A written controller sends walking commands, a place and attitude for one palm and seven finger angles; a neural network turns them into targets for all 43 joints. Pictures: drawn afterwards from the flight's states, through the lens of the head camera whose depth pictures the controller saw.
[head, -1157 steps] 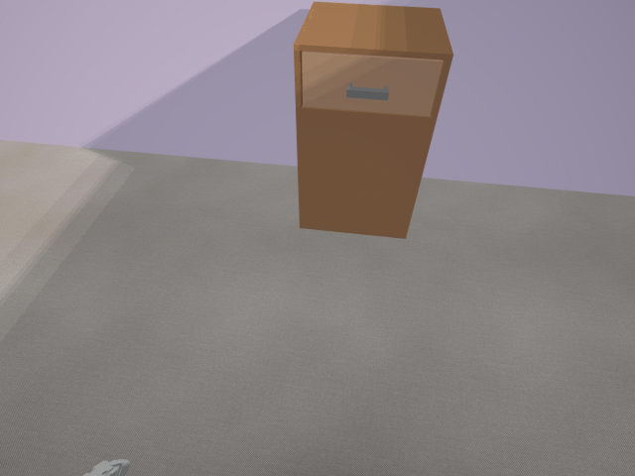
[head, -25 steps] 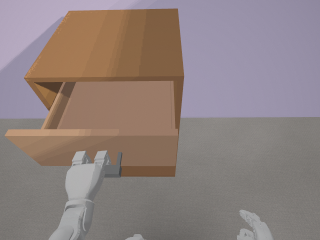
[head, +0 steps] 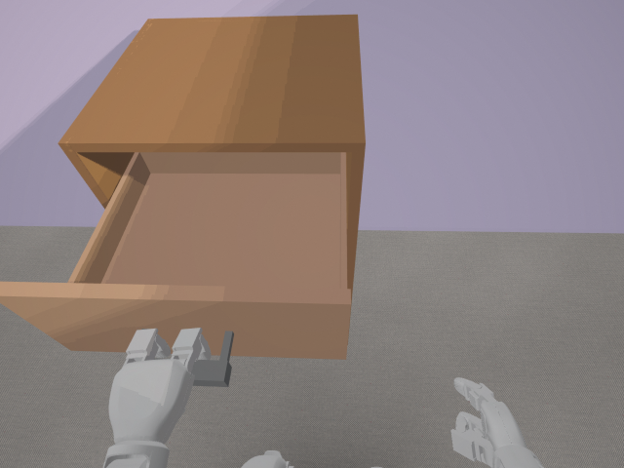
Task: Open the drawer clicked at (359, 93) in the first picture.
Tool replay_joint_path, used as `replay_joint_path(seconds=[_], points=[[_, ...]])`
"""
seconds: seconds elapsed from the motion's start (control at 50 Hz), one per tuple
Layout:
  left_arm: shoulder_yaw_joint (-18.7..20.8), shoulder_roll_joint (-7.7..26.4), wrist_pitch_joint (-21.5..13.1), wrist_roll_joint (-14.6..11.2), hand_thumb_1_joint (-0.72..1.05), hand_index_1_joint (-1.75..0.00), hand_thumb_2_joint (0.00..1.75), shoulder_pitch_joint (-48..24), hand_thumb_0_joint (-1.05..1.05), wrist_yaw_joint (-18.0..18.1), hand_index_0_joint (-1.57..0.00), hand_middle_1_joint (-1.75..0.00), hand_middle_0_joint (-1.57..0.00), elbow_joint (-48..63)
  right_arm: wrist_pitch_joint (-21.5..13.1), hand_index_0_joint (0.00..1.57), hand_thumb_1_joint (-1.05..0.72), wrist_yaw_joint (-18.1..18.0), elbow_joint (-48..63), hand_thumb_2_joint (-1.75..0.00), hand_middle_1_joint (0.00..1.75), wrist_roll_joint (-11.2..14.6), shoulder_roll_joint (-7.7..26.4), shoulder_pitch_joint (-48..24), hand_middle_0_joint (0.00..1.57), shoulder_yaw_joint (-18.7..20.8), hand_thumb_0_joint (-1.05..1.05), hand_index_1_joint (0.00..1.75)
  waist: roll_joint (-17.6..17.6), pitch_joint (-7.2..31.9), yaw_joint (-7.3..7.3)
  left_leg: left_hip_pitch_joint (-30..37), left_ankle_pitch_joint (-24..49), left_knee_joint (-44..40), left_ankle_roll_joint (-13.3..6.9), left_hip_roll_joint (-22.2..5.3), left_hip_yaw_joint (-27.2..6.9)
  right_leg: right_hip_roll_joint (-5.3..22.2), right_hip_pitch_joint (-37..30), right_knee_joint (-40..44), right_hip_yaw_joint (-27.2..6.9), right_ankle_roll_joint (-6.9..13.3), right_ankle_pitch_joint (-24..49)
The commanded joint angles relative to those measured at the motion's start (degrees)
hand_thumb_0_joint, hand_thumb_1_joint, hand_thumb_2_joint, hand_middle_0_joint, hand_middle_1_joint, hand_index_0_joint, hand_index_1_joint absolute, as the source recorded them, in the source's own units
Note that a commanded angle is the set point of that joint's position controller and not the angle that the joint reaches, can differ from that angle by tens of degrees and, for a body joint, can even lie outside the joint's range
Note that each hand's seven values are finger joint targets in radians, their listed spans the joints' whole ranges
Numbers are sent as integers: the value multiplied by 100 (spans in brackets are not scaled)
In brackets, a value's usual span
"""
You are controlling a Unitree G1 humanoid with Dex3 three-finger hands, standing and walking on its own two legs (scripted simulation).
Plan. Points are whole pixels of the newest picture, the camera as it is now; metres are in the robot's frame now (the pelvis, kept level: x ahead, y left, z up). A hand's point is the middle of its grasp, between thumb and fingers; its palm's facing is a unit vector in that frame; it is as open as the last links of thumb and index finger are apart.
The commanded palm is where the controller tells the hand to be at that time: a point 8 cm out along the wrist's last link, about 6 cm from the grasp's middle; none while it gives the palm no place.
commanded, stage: pull the drawer open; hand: left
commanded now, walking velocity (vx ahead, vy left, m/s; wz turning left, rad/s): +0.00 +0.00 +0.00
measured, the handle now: (181, 354) +0.26 +0.20 -0.01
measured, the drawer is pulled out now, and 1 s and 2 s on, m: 0.26 0.30 0.29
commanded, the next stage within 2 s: open the thumb to release the handle in 0.54 s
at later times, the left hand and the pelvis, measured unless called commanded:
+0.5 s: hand (163, 439) +0.17 +0.20 -0.03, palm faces -0.04 -0.12 -0.99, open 5.9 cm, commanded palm +0.12 +0.20 +0.02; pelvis -0.01 -0.01 -0.01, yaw +0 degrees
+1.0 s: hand (162, 434) +0.17 +0.20 -0.03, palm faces +0.01 -0.09 -1.00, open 9.2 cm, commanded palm +0.15 +0.21 +0.02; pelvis -0.02 -0.02 -0.01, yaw +1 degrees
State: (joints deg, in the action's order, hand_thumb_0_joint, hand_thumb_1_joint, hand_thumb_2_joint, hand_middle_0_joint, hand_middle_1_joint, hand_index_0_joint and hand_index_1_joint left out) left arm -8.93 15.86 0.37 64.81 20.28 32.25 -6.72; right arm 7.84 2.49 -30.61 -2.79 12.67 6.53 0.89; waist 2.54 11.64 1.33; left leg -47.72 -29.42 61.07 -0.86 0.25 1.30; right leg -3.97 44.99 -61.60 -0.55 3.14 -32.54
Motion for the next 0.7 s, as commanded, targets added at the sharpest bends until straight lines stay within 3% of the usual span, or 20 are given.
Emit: replay_joint_path(seconds=[0.0,0.02,0.06,0.08,0.16,0.28,0.3,0.32,0.4,0.56,0.58,0.6,0.62,0.64,0.68], points=[[631,667,67,-165,90,-135,90,672,0,278,-40,-135,-40,1170,-254,20,-90,-5,969,-90,30,12,571,-518,20,203,0,30,-295,1237,215,1213,2213,-492,-102,228,-140,55,-614,836,-215,25,3136],[630,657,58,-187,90,-135,90,811,0,255,-40,-135,-40,1146,-265,20,-90,-9,1005,-90,30,28,557,-492,20,208,0,30,-285,1095,204,1135,2122,-500,-109,234,-125,71,-644,864,-186,18,3093],[763,774,14,-220,90,-135,90,927,0,242,-40,-135,-40,1186,-274,20,-90,-12,1010,-90,30,20,561,-545,20,167,0,30,-391,1184,239,1096,2067,-485,-106,241,-125,74,-647,849,-267,16,3084],[782,740,-10,-240,90,-135,90,1132,0,230,-40,-135,-40,1152,-282,20,-90,-23,1053,-90,30,37,553,-485,20,185,0,30,-386,989,240,994,1990,-505,-111,233,-139,68,-650,855,-201,24,3003],[816,813,-102,-214,90,-135,90,1186,0,216,-40,-135,-40,1348,-290,20,-90,7,1072,-90,30,-3,555,-547,20,159,0,30,-326,1061,247,1007,1898,-433,-106,239,-114,82,-487,845,-312,27,2869],[1003,892,-317,-290,90,-135,90,1943,0,194,-40,-135,-40,1515,-349,20,-90,21,1139,-90,30,-16,526,-498,20,158,0,30,-308,1019,317,787,1849,-345,-117,262,-106,117,-602,770,-351,32,3080],[1104,1011,-365,-260,90,-135,90,1920,0,202,-40,-135,-40,1537,-335,20,-90,29,1122,-90,30,-37,537,-531,20,139,0,30,-354,1047,348,754,1834,-314,-99,278,-107,109,-524,741,-419,34,3050],[987,884,-378,-253,90,-135,90,1978,0,194,-40,-135,-40,1568,-338,20,-90,36,1148,-90,30,-37,531,-541,20,149,0,30,-228,912,318,710,1776,-319,-108,277,-111,114,-480,739,-373,43,2967],[1084,967,-465,-260,90,-135,90,2117,0,182,-40,-135,-40,1674,-364,20,-90,64,1176,-90,30,-71,525,-548,20,150,0,30,-293,978,339,708,1667,-215,-105,282,-111,124,-265,725,-444,46,2729],[1266,1053,-582,-340,90,-135,90,2323,0,174,-40,-135,-40,1829,-356,20,-90,61,1201,-90,30,-96,506,-554,20,150,0,30,-354,1204,381,565,1696,-121,-108,312,-90,182,-442,656,-597,19,3114],[1279,1027,-588,-334,90,-135,90,2378,0,184,-40,-135,-40,1729,-351,20,-90,38,1183,-90,30,-69,493,-518,20,175,0,30,-292,1016,357,478,1670,-152,-125,294,-97,160,-486,657,-472,28,3115],[1301,1078,-593,-342,90,-135,90,2296,0,179,-40,-135,-40,1778,-351,20,-90,46,1190,-90,30,-93,517,-547,20,159,0,30,-358,1089,371,498,1656,-113,-108,311,-92,184,-414,664,-587,8,3137],[1022,1046,-545,-193,90,-135,90,489,0,239,-40,-135,-40,1816,-296,20,-90,6,987,-90,30,-134,627,-524,20,200,0,30,-439,911,-116,398,1452,66,-147,271,-172,233,104,641,-583,-38,2901],[1208,1033,-556,-178,83,-134,87,445,0,303,-40,-134,-40,1812,-334,20,-90,-63,988,-90,30,-139,560,-427,20,245,0,30,-392,1038,-7,374,1404,35,-161,262,-141,194,-74,639,-455,-43,2784],[1268,1055,-524,-165,69,-133,81,874,0,349,-38,-133,-38,1384,-381,20,-90,-98,997,-90,30,-120,568,-432,20,241,0,30,-339,923,83,334,1315,29,-150,264,-124,190,-42,673,-395,-34,2566]])
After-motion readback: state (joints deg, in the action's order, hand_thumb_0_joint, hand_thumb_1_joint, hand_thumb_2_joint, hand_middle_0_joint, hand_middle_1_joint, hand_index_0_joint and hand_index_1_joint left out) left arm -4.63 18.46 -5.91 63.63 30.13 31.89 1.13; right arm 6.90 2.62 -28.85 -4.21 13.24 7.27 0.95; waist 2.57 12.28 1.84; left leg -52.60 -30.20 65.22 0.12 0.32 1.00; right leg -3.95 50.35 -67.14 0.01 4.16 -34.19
